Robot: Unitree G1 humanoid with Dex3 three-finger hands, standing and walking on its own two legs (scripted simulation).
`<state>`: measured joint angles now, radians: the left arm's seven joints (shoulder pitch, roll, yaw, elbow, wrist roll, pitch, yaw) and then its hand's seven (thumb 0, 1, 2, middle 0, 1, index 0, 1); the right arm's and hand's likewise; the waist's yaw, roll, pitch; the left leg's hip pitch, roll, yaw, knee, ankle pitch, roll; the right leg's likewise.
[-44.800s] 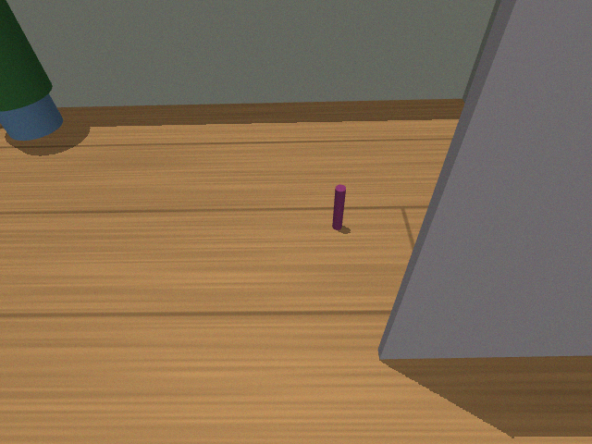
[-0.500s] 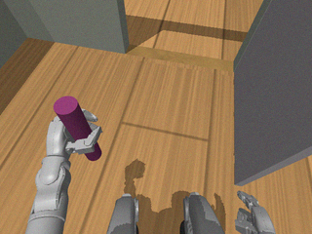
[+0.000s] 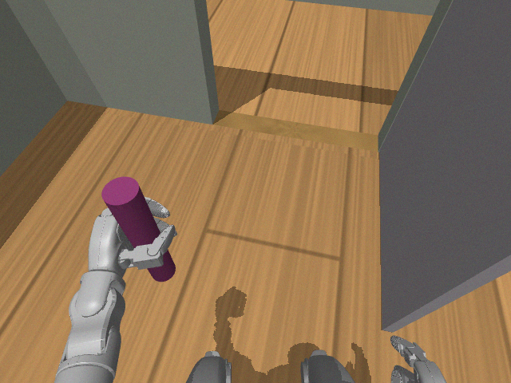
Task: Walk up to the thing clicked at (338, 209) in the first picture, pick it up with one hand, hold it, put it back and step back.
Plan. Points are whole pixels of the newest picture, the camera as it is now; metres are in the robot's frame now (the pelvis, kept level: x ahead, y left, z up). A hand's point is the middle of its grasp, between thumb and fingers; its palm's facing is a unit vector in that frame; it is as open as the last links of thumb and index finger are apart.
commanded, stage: lift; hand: left
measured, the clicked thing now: (146, 238) +0.34 +0.19 +0.03
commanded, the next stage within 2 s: hold in 0.64 s
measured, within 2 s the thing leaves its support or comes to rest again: neither
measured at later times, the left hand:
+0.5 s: hand (153, 219) +0.35 +0.16 +0.08, palm faces -0.01 -1.00 +0.00, open 5.7 cm
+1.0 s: hand (151, 212) +0.35 +0.16 +0.10, palm faces +0.01 -1.00 +0.00, open 5.7 cm
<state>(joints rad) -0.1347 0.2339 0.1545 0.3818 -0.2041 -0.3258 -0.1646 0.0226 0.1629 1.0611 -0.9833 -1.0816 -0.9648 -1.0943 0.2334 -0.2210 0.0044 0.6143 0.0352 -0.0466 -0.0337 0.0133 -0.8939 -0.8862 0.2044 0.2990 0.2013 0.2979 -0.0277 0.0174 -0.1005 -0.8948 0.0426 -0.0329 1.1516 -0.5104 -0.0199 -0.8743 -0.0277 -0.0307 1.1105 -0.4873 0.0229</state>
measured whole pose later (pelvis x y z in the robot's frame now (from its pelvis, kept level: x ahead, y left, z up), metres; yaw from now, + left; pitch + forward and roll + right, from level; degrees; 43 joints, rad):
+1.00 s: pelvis +0.02 +0.00 +0.04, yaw +0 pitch +7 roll -1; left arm -0.14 0.20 0.15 0.45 -0.20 -0.35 -0.17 0.02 0.16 1.07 -0.99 -1.08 -0.97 -1.09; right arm 0.24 -0.22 0.00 0.63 0.02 0.00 -0.04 0.01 -0.89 -0.89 0.20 0.30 0.20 0.30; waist -0.02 0.01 -0.05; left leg -0.57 0.04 -0.01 0.89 -0.44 -0.02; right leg -0.56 -0.03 -0.02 0.87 -0.42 0.02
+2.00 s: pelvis +0.01 +0.00 +0.05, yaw +0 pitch +4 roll -1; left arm -0.15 0.20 0.15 0.47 -0.19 -0.34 -0.16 0.02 0.16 1.07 -0.98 -1.08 -0.97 -1.10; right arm 0.23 -0.22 0.00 0.66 0.03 -0.03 -0.03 0.01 -0.90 -0.89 0.20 0.30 0.20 0.30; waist -0.02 0.01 -0.03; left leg -0.51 0.04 -0.01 0.82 -0.39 -0.02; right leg -0.50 -0.03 -0.02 0.80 -0.38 0.02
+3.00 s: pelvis +0.01 +0.00 +0.05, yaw +0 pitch +5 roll -1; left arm -0.14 0.20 0.14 0.45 -0.19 -0.34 -0.15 0.02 0.16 1.07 -0.98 -1.09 -0.97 -1.10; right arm 0.24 -0.22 -0.01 0.65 0.03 -0.03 -0.03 0.01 -0.90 -0.89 0.20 0.30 0.20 0.30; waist -0.02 0.01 -0.03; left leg -0.52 0.04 -0.01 0.84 -0.40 -0.02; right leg -0.51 -0.03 -0.02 0.80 -0.38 0.02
